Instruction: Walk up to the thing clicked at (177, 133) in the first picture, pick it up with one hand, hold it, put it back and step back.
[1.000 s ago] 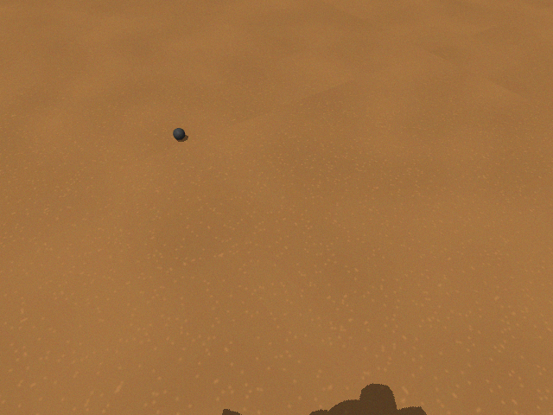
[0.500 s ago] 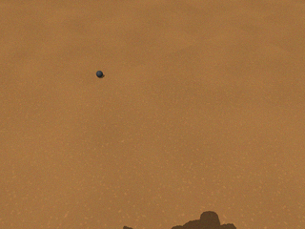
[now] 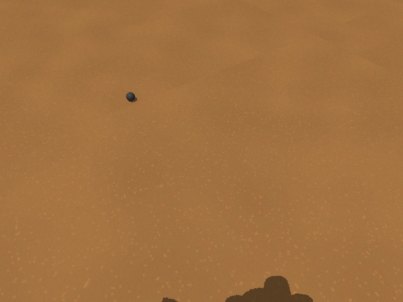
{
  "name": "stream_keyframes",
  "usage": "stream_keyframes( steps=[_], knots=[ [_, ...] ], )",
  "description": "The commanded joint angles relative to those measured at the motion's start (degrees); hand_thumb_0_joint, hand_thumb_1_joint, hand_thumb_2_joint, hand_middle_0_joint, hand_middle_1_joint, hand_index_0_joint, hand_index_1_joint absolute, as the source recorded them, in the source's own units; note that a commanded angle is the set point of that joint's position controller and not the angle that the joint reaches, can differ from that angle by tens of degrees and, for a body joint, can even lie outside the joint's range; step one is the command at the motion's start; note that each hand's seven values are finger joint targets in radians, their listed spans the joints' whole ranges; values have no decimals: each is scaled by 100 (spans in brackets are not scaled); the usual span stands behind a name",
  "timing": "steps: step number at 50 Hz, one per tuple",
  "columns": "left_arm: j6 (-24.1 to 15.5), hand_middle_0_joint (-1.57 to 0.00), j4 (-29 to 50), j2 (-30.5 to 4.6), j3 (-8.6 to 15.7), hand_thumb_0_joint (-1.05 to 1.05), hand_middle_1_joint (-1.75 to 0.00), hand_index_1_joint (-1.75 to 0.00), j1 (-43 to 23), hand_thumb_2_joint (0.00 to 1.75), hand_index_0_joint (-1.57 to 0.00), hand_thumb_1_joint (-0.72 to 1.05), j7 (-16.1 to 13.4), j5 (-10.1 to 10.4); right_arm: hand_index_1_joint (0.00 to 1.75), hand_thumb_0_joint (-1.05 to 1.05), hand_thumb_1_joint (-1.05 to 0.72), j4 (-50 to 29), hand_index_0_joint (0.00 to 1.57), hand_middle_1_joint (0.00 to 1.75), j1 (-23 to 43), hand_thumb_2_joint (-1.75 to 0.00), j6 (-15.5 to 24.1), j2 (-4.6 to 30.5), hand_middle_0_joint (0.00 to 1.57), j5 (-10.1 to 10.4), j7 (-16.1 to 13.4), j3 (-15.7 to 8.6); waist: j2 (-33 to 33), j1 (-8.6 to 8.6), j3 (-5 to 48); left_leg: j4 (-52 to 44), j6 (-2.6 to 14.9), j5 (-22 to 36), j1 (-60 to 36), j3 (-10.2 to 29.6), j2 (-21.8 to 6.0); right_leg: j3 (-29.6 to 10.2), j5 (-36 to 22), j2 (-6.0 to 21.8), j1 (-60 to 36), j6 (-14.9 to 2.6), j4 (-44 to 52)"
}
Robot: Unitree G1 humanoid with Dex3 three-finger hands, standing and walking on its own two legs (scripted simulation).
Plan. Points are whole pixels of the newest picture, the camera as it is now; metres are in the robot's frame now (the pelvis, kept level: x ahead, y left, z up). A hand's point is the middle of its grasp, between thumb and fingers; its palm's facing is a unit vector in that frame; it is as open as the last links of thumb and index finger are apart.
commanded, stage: stand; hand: left
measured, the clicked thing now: (130, 96) +1.64 +0.51 -0.75
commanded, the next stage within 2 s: walk up in 0.12 s
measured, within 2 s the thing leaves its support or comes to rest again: neither
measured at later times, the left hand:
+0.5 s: hand out of the picture +0.08 +0.39 -0.18, palm faces +0.11 -0.91 -0.39, open 7.4 cm
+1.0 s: hand (61, 187) +0.44 +0.40 -0.15, palm faces +0.06 -0.92 -0.38, open 7.4 cm
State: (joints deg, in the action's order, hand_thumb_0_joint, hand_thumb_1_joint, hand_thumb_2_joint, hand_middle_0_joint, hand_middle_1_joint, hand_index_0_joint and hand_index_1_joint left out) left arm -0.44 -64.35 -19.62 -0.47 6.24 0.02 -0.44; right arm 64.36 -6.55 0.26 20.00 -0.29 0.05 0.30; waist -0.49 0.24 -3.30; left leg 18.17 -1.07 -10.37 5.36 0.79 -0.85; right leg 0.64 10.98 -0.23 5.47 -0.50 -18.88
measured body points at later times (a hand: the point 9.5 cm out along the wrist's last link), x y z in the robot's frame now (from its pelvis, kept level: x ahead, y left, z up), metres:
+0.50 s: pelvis +0.09 +0.08 -0.03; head +0.08 +0.11 +0.42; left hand +0.08 +0.44 -0.15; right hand +0.21 -0.26 -0.11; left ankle +0.16 +0.23 -0.75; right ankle +0.00 -0.11 -0.74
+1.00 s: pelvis +0.35 +0.11 -0.03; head +0.37 +0.09 +0.42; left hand +0.44 +0.45 -0.12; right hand +0.38 -0.22 -0.16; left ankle +0.16 +0.22 -0.74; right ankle +0.49 +0.00 -0.75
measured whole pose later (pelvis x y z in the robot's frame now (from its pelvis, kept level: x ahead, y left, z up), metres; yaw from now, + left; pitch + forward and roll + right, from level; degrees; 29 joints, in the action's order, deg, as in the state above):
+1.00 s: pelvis +0.35 +0.11 -0.03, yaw +8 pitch -1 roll +0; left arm -2.2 -53.0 -24.0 4.0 7.6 5.5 -0.8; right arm 53.3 -23.2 4.2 24.2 -0.4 2.5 -3.8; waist -2.1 2.9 -3.3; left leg 28.3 -0.6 -29.1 -3.8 -2.8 -3.4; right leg 4.2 6.4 3.5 25.2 -1.8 -32.9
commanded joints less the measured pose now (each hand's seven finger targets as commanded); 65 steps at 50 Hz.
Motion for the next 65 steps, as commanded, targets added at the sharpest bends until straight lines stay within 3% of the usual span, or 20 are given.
stream_keyframes(
  steps=[1, 5, 6, 7, 9, 11, 14, 20, 23, 24, 26, 27, 31, 39, 46, 49, 51, 52, 57, 65],
  knots=[
    [-143, -20, 355, -1252, 253, 0, -30, -30, -212, 90, -20, 90, -58, 4, 30, 0, -90, -329, 20, 30, 210, -90, 144, 1173, 20, -23, -74, -220, 84, -46, 455, -228, 211, 938, -67, 462, -630, -568, -974, 763, -13, -114, 316],
    [-142, -20, 358, -1255, 256, 0, -30, -30, -232, 90, -20, 90, -67, -8, 30, 0, -90, -345, 20, 30, 208, -90, 140, 1196, 20, -19, -78, -224, 82, -27, 462, -211, 212, 936, -80, 460, -641, -577, -1013, 772, -29, -107, 334],
    [-256, -20, 609, -1996, 711, 0, -30, -30, 171, 90, -20, 90, 124, -78, 30, 0, -90, -657, 20, 30, -102, -90, 221, 1738, 20, -115, 114, -639, 195, -144, 962, 421, 663, -2279, 459, 589, -353, -462, 2170, 525, -450, -309, -172],
    [-282, -20, 556, -1986, 763, 0, -30, -30, 360, 90, -20, 90, 181, -139, 30, 0, -90, -735, 20, 30, 173, -90, 208, 1719, 20, -167, 207, -657, 143, -339, 413, 696, 661, -2934, 1677, 580, -312, -912, 3137, 828, -468, -502, -73],
    [-347, -20, 646, -2234, 891, 0, -30, -30, 706, 90, -20, 90, 174, -180, 30, 0, -90, -1167, 20, 30, 854, -90, 164, 1421, 20, -232, 286, -579, 1066, -689, -285, 2884, 377, -1796, 3515, -187, 3, -2530, 4341, 2223, -803, -1117, 1411],
    [-441, -20, 916, -2182, 901, 0, -30, -30, 423, 90, -20, 90, 168, -185, 30, 0, -90, -1211, 20, 30, 734, -90, 232, 1464, 20, -216, 319, -662, 592, -605, -492, 3206, 237, -1357, 3868, 394, -479, -2758, 3245, 2645, -782, -1482, 1484],
    [-486, -20, 1050, -1985, 879, 0, -30, -30, 274, 90, -20, 90, 198, -172, 30, 0, -90, -1147, 20, 30, 296, -90, 299, 1543, 20, -156, 466, -759, 498, -347, -73, 2940, 144, -1280, 3249, 296, -561, -1445, 2547, 1852, -935, -1167, 1283],
    [-452, -20, 1393, -2215, 875, 0, -30, -30, -129, 90, -20, 90, 331, -159, 30, 0, -90, -1251, 20, 30, -179, -90, 247, 1416, 20, -125, 622, -852, 1112, -24, -192, 1746, 31, -68, 1064, -295, -510, -168, 2184, 1443, 1098, -881, 918],
    [-374, -20, 1360, -1954, 779, 0, -30, -30, -82, 90, -20, 90, 342, -145, 30, 0, -90, -886, 20, 30, -1207, -90, 313, 1663, 20, -163, 499, -997, 93, 532, 142, 1424, 142, -86, -504, -811, -116, 410, 1936, 1154, 1804, -782, -701],
    [-345, -20, 1346, -1665, 684, 0, -30, -30, 190, 90, -20, 90, 347, -187, 30, 0, -90, -667, 20, 30, -1928, -90, 347, 1933, 20, -174, 418, -1108, -831, 845, 530, 1387, 364, -864, -1588, -529, -31, 637, 1333, 847, 2401, -656, -2416],
    [-338, -20, 1503, -1393, 552, 0, -30, -30, 467, 90, -20, 90, 339, -38, 30, 0, -90, -1002, 20, 30, -1966, -90, 449, 2844, 20, -134, 315, -1207, -2000, 765, 492, -1164, 1311, -4309, -1282, 4259, -2172, -18, 2235, -197, 3873, -378, -5156],
    [-352, -20, 1490, -1870, 597, 0, -30, -30, 218, 90, -20, 90, 291, -103, 30, 0, -90, -1181, 20, 30, -1434, -90, 433, 2872, 20, 22, 329, -1233, -1454, 609, 64, -1347, 1714, -4416, -524, 4693, -2578, -564, 1991, 322, 3612, -393, -5226],
    [-326, -20, 1079, -1946, 642, 0, -30, -30, 820, 90, -20, 90, 388, 91, 30, 0, -90, -1389, 20, 30, -805, -90, 571, 1970, 20, 24, 246, -846, -586, -22, -230, -795, 985, -1897, 335, 1519, -1392, -554, 544, 812, 2856, -184, -4277],
    [-267, -20, 1650, -1652, 681, 0, -30, -30, -152, 90, -20, 90, 608, -51, 30, 0, -90, -1541, 20, 30, -1104, -90, 706, 2014, 20, 37, 231, -843, -562, 161, -551, -1155, 1318, -1265, 296, 746, -1409, -194, -344, 947, 2883, 90, -2440],
    [-346, -20, 1744, -1360, 650, 0, -30, -30, -525, 90, -20, 90, 577, -14, 30, 0, -90, -1589, 20, 30, -1461, -90, 622, 1950, 20, -4, 160, -846, -352, 239, -82, -73, 1037, 1666, -160, 127, -1215, 493, -534, 397, 1779, -208, -1333],
    [-398, -20, 1309, -1690, 880, 0, -30, -30, 1129, 90, -20, 90, 428, -36, 30, 0, -90, -1741, 20, 30, -1504, -90, 576, 1670, 20, -19, 113, -739, 373, -566, 1083, 2678, 707, 2239, 477, -380, -680, 590, -122, 151, -795, -467, -1027],
    [-474, -20, 1362, -2437, 1068, 0, -30, -30, 1921, 90, -20, 90, 308, -70, 30, 0, -90, -1885, 20, 30, -1920, -90, 578, 1263, 20, 66, 110, -550, 1723, -703, 1500, 5076, 383, -1812, 3116, -292, 404, -3330, 882, 2543, -2670, -1271, -62],
    [-460, -20, 1428, -2476, 1076, 0, -30, -30, 1593, 90, -20, 90, 272, 72, 30, 0, -90, -1782, 20, 30, -1686, -90, 564, 1779, 20, 40, 32, -661, 1320, -721, 1312, 5534, 405, -1879, 3361, 87, 18, -3766, 781, 2786, -2296, -1624, 133],
    [-534, -20, 1632, -1772, 803, 0, -30, -30, 795, 90, -20, 90, 200, 98, 30, 0, -90, -1625, 20, 30, -1450, -90, 476, 1413, 20, 85, 192, -606, 971, -107, 35, 4661, 394, -642, 2361, 353, -320, -699, -1466, 1414, 355, -995, 189],
    [-644, -20, 1985, -1898, 798, 0, -30, -30, 770, 90, -20, 90, 283, -35, 30, 0, -90, -1990, 20, 30, -284, -90, 450, 1300, 20, -46, 475, -672, 649, -239, -203, 1781, 71, 383, 1890, -240, -516, -12, -375, 1352, 805, -1095, 503]
  ],
)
